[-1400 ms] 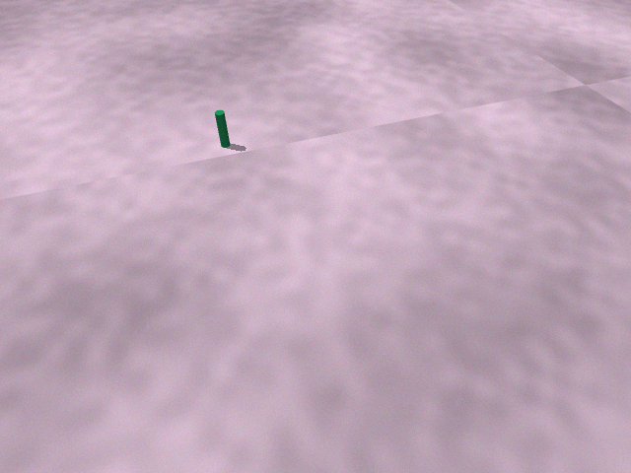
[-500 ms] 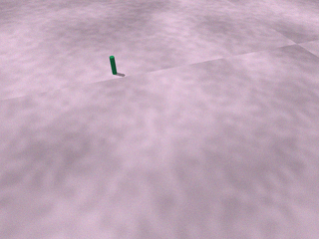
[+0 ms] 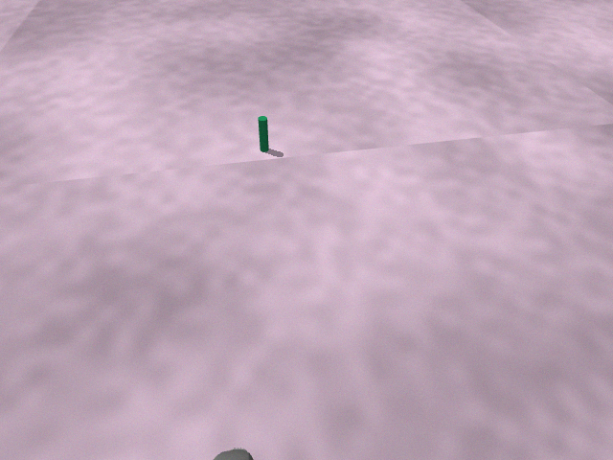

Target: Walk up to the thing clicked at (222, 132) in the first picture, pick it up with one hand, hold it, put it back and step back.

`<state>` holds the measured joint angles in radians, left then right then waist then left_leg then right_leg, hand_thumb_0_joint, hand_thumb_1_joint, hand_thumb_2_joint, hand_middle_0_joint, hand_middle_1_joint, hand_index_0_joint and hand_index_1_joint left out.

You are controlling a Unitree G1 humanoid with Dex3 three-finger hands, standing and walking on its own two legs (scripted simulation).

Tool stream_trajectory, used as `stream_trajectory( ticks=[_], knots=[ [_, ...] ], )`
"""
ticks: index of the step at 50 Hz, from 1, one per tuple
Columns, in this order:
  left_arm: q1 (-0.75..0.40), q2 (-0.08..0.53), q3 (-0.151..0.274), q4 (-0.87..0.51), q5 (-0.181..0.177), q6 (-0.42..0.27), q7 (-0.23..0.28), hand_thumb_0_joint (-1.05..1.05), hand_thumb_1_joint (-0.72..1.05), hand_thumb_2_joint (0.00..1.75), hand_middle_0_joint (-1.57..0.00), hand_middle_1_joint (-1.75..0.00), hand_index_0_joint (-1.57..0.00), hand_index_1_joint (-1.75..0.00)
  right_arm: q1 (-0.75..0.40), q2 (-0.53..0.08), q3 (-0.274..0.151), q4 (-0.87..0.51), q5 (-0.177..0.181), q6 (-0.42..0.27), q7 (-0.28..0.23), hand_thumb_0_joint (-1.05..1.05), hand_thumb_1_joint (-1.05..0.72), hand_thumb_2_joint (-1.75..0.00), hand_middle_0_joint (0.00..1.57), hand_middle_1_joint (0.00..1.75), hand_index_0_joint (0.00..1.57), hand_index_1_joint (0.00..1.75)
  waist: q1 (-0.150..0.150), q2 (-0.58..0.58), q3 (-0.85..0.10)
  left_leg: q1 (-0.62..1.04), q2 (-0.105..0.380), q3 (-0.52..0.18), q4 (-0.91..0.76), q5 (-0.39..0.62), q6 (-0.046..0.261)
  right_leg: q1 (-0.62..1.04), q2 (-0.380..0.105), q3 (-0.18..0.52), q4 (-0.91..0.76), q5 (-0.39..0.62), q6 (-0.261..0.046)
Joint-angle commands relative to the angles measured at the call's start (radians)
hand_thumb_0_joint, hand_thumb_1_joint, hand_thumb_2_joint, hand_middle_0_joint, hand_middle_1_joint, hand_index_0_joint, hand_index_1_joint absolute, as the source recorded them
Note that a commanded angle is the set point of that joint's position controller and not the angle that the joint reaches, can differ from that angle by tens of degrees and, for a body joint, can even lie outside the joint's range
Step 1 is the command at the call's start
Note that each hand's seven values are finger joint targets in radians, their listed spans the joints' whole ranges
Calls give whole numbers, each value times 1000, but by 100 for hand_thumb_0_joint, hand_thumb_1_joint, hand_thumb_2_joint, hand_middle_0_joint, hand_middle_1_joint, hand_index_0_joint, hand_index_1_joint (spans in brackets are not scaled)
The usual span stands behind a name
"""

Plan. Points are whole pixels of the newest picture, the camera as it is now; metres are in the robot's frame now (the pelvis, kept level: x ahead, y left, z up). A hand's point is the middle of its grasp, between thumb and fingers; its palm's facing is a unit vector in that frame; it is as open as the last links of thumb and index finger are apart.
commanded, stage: walk up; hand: left
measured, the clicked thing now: (263, 134) +1.76 +0.30 -0.68
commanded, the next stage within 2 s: none
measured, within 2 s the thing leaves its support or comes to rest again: neither
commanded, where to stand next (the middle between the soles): +1.43 +0.07 m, yaw +4 degrees
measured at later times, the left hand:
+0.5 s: hand (132, 315) +0.37 +0.33 -0.14, palm faces -0.09 -0.94 -0.32, open 7.4 cm
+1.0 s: hand (164, 248) +0.54 +0.33 -0.15, palm faces +0.07 -0.93 -0.35, open 7.4 cm
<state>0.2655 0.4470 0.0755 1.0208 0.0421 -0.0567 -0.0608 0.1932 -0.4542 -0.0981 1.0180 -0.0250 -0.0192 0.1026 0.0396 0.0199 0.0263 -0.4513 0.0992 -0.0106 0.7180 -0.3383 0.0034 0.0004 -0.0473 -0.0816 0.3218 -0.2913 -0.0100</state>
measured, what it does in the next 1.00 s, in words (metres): walks ahead: left foot, then right foot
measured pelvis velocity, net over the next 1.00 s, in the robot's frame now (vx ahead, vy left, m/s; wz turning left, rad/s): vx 0.54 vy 0.05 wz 0.07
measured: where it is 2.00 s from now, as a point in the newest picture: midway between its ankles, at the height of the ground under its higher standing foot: (306, 262)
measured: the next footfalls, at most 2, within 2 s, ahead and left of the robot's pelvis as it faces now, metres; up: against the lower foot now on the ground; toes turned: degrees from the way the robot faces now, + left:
left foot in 0.08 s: +0.17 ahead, +0.18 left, +0.00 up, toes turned +7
right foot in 0.58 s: +0.49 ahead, -0.06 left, +0.00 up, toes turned -3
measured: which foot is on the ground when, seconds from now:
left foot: up 0.00-0.06, down 0.08-0.62, up 0.64-1.00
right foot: down 0.00-0.12, up 0.14-0.56, down 0.58-1.00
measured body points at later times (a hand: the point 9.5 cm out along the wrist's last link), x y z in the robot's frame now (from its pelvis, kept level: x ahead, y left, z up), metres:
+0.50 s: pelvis +0.25 +0.06 -0.01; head +0.27 +0.07 +0.44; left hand +0.37 +0.38 -0.12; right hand +0.23 -0.26 -0.12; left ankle +0.13 +0.18 -0.74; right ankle +0.43 -0.08 -0.71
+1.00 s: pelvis +0.54 +0.05 -0.01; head +0.56 +0.06 +0.44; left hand +0.53 +0.38 -0.13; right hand +0.70 -0.26 -0.11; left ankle +0.69 +0.19 -0.72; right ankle +0.45 -0.06 -0.74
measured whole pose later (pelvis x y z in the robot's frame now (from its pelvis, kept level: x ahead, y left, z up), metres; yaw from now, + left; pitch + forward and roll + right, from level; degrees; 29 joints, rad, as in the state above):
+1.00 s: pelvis +0.54 +0.05 -0.01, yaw +4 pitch -2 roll -2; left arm 0.34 0.44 0.05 0.89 0.01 -0.08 -0.07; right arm 0.18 -0.42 -0.07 0.87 -0.02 -0.06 0.09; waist 0.06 0.02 0.07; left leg -0.52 0.10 0.04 0.60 -0.09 0.01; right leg -0.01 0.02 -0.13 0.43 -0.39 -0.02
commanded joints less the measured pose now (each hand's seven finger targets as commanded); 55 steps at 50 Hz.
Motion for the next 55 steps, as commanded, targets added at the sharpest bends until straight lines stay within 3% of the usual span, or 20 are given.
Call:
stream_trajectory(
  ticks=[1, 4, 5, 6, 7, 13, 18, 25, 28, 29, 30, 31, 32, 38, 44, 49, 51, 52, 54, 55],
  knots=[
    [-206, 294, 67, -130, -5, -29, 2, 0, 90, 90, -20, -30, -20, -30, -25, -155, -55, -98, 2, -26, 9, 0, -90, -90, 20, 30, 20, 30, -72, -200, 76, 247, -6, 75, -76, 158, -19, -389, -200, 100, -150, -358, -150],
    [-179, 234, 46, -125, 0, -14, 2, 0, 90, 90, -20, -30, -20, -30, 177, -208, -83, -31, -5, -39, -17, 0, -90, -90, 20, 30, 20, 30, -166, 26, 10, 511, -65, 133, -139, 73, 10, -493, -131, -7, 208, -317, -133],
    [-106, 156, 24, -121, -2, -10, -3, 0, 90, 90, -20, -30, -20, -30, 294, -276, -105, 2, -14, -48, -33, 0, -90, -90, 20, 30, 20, 30, -212, 265, -49, 667, -25, -27, -256, -177, 65, -605, -34, -64, 598, -162, -100],
    [-92, 79, -3, -144, -19, -16, -4, 0, 90, 90, -20, -30, -20, -30, 336, -359, -113, -27, -23, -63, -50, 0, -90, -90, 20, 30, 20, 30, -210, 440, -35, 661, 214, -537, -460, -454, 130, -812, 94, 45, 901, -291, -54],
    [-114, 192, 16, -154, -21, -16, 7, 0, 90, 90, -20, -30, -20, -30, 219, -403, -110, -74, 19, -68, -45, 0, -90, -90, 20, 30, 20, 30, -169, 287, -19, 543, 332, -788, -615, -567, 235, -776, 45, 157, 934, -254, -68],
    [-33, 224, 26, -81, -50, 0, -19, 0, 90, 90, -20, -30, -20, -30, 62, -229, -41, -126, 29, -100, -62, 0, -90, -90, 20, 30, 20, 30, -35, 84, 72, 272, 140, -186, -575, -84, 117, -570, -77, 159, 715, 90, 3],
    [-180, 188, 25, -163, -30, 2, -38, 0, 90, 90, -20, -30, -20, -30, 112, -226, -41, -140, 25, -110, -64, 0, -90, -90, 20, 30, 20, 30, -71, 81, 104, 366, 143, -84, -590, 118, 193, -644, -94, 105, 481, 172, 30],
    [-309, 128, 18, -215, -33, -2, -47, 0, 90, 90, -20, -30, -20, -30, 162, -237, -47, -153, 19, -97, -74, 0, -90, -90, 20, 30, 20, 30, -94, 77, 70, 392, 129, 0, -498, 419, 142, -454, -33, -2, 253, 253, -36],
    [-124, 152, 45, -164, -33, -6, -29, 0, 90, 90, -20, -30, -20, -30, 168, -224, -46, -178, 10, -86, -87, 0, -90, -90, 20, 30, 20, 30, -1, 1, -86, 402, 106, 37, -162, 632, 127, -164, 23, -30, 198, 164, -69],
    [24, 192, 67, -126, -30, -12, -16, 0, 90, 90, -20, -30, -20, -30, 206, -181, -27, -185, 6, -87, -87, 0, -90, -90, 20, 30, 20, 30, 60, -81, -203, 314, 42, 73, 89, 548, 95, 64, 18, 3, 197, 114, -91],
    [144, 261, 90, -116, -20, -18, -3, 0, 90, 90, -20, -30, -20, -30, 252, -121, -3, -198, 14, -86, -83, 0, -90, -90, 20, 30, 20, 30, 94, -241, -296, 102, -40, 94, 336, 245, 73, 275, -159, 249, 163, -63, -127],
    [152, 316, 102, -136, -19, -25, 5, 0, 90, 90, -20, -30, -20, -30, 281, -116, 4, -207, 30, -85, -85, 0, -90, -90, 20, 30, 20, 30, 81, -313, -281, -159, -149, 46, 491, -171, 46, 416, -382, 658, 51, -48, -235],
    [95, 321, 106, -149, -39, -23, 12, 0, 90, 90, -20, -30, -20, -30, 231, -208, -15, -190, 27, -85, -99, 0, -90, -90, 20, 30, 20, 30, 86, -242, -245, -231, -86, -18, 573, -179, 48, 368, -419, 738, 21, 9, -303],
    [-43, 188, 53, -185, -51, -49, 24, 0, 90, 90, -20, -30, -20, -30, 187, -140, -7, -166, 27, -65, -66, 0, -90, -90, 20, 30, 20, 30, -33, -146, 43, -44, -27, -61, 397, 88, 42, -184, -177, 178, -50, 324, -164],
    [-53, 212, 53, -238, -30, -69, 10, 0, 90, 90, -20, -30, -20, -30, -1, -121, -14, -233, 10, -53, -23, 0, -90, -90, 20, 30, 20, 30, -22, -137, 107, -40, 19, 29, 9, 212, -17, -270, -167, 84, -151, 110, -185],
    [22, 232, 53, -224, -31, -48, 7, 0, 90, 90, -20, -30, -20, -30, -47, -124, -25, -230, 5, -72, -23, 0, -90, -90, 20, 30, 20, 30, 3, -97, 10, 120, -21, 81, -162, 267, 15, -170, -186, 83, -10, 175, -173],
    [46, 216, 39, -233, -37, -40, 15, 0, 90, 90, -20, -30, -20, -30, 63, -163, -43, -198, -10, -79, -37, 0, -90, -90, 20, 30, 20, 30, -61, 15, -72, 334, -62, 89, -212, 192, 49, -209, -143, 43, 226, 334, -146],
    [96, 169, 19, -234, -40, -36, 21, 0, 90, 90, -20, -30, -20, -30, 190, -209, -61, -167, -27, -85, -48, 0, -90, -90, 20, 30, 20, 30, -114, 125, -153, 519, -42, 48, -221, 105, 95, -306, -86, -1, 470, 337, -112],
    [168, 139, 8, -238, -58, -24, 34, 0, 90, 90, -20, -30, -20, -30, 276, -313, -90, -198, -24, -88, -71, 0, -90, -90, 20, 30, 20, 30, -139, 238, -247, 764, 338, -648, -390, -82, 237, -683, 123, 69, 834, -251, -46],
    [130, 227, 25, -224, -51, -19, 47, 0, 90, 90, -20, -30, -20, -30, 248, -326, -101, -200, 13, -83, -71, 0, -90, -90, 20, 30, 20, 30, -148, 186, -235, 744, 385, -688, -399, -51, 313, -715, 40, 165, 916, -246, -61]
  ],
)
